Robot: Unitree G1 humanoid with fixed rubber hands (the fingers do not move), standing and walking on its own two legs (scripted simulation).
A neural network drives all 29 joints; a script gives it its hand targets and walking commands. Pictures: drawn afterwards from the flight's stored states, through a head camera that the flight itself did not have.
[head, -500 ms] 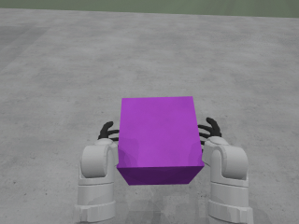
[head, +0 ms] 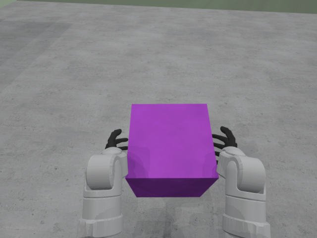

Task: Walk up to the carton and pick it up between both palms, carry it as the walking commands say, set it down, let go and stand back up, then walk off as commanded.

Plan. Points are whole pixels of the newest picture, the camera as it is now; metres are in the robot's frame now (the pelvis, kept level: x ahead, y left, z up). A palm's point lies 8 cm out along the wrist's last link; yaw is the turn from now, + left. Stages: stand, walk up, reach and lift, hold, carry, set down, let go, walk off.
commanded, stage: carry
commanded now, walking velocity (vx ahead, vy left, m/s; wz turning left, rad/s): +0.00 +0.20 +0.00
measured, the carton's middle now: (168, 154) +0.36 -0.03 +0.02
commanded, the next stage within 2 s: none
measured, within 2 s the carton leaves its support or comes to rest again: neither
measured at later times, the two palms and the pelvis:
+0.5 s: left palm (10, 203) +0.21 +0.29 +0.10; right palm (153, 203) +0.19 +0.02 +0.11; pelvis -0.10 +0.18 +0.00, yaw -2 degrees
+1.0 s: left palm out of the picture +0.10 +0.47 +0.10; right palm out of the picture +0.09 +0.20 +0.10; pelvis -0.20 +0.36 +0.02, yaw -7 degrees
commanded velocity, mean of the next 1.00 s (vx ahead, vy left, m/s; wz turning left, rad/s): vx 0.00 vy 0.10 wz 0.00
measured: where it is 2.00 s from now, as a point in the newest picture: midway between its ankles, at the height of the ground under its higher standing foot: outside the picture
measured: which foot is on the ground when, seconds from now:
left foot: down 0.00-0.30, up 0.32-0.50, down 0.52-1.00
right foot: down 0.00-0.00, up 0.02-0.26, down 0.28-0.54, up 0.56-0.88, down 0.90-1.00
